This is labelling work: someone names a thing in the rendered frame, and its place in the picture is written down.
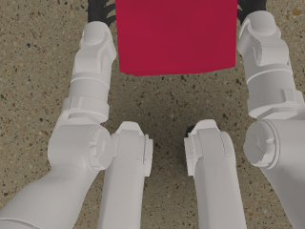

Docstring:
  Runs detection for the right robot hand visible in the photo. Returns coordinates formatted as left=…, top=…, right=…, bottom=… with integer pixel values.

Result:
left=236, top=0, right=267, bottom=26

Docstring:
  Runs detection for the carton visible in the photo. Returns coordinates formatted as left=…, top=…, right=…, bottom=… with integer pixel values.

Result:
left=114, top=0, right=237, bottom=76

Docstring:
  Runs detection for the left robot forearm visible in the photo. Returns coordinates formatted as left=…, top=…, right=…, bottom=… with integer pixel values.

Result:
left=47, top=21, right=117, bottom=159

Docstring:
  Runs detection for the robot right upper arm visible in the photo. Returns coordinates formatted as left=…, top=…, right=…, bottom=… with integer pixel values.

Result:
left=243, top=118, right=305, bottom=229

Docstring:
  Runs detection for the robot left upper arm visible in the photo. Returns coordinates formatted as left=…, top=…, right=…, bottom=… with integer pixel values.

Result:
left=0, top=124, right=113, bottom=229

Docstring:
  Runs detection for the right robot shin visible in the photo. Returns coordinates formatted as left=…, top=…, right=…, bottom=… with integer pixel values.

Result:
left=191, top=119, right=236, bottom=166

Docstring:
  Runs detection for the right robot forearm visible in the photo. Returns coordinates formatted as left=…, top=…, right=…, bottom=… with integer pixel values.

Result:
left=236, top=10, right=305, bottom=120

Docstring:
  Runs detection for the left robot shin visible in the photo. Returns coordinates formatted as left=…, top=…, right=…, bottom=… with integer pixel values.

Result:
left=111, top=121, right=144, bottom=157

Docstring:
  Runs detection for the robot shin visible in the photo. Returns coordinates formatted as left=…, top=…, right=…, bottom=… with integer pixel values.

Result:
left=191, top=119, right=236, bottom=166
left=111, top=121, right=144, bottom=157

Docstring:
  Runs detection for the left robot hand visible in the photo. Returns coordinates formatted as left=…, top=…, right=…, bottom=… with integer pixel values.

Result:
left=87, top=0, right=116, bottom=27

